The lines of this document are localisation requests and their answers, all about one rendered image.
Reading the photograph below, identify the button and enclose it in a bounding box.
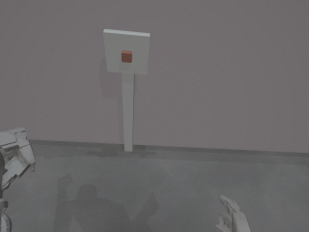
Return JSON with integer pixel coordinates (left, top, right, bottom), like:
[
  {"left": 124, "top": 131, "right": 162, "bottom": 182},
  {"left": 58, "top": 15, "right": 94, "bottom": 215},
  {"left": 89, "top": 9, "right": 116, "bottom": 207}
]
[{"left": 121, "top": 50, "right": 132, "bottom": 63}]

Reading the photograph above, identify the robot right hand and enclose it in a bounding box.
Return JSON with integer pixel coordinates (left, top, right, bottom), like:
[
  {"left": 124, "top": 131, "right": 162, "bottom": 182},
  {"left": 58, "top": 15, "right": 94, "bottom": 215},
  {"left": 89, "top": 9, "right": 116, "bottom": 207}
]
[{"left": 215, "top": 195, "right": 252, "bottom": 232}]

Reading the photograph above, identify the left robot forearm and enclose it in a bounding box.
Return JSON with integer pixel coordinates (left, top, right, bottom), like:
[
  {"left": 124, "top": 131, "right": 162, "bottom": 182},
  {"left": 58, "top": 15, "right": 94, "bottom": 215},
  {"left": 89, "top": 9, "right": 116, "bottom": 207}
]
[{"left": 0, "top": 198, "right": 13, "bottom": 232}]

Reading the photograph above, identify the robot left hand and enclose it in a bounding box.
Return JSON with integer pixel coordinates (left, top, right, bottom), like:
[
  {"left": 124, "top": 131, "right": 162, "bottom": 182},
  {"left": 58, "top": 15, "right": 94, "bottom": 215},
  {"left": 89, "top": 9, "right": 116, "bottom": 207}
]
[{"left": 0, "top": 127, "right": 36, "bottom": 199}]

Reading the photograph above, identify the panel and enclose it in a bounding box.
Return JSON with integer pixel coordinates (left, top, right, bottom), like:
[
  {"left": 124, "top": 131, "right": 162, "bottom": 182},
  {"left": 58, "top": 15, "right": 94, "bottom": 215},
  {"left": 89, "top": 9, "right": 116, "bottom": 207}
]
[{"left": 103, "top": 29, "right": 151, "bottom": 152}]

